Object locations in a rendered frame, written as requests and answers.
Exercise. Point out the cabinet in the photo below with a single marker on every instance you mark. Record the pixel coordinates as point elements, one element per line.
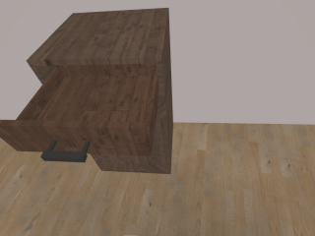
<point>140,36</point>

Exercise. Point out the drawer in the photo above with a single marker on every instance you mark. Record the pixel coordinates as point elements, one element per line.
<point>112,106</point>

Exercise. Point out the handle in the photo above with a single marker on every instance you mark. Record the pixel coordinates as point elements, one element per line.
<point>65,156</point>

